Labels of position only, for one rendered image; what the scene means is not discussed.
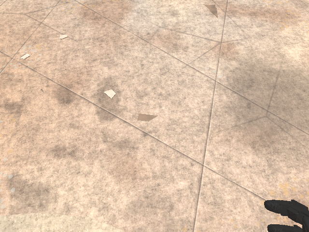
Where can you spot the right robot hand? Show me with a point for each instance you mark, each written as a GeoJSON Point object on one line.
{"type": "Point", "coordinates": [294, 210]}

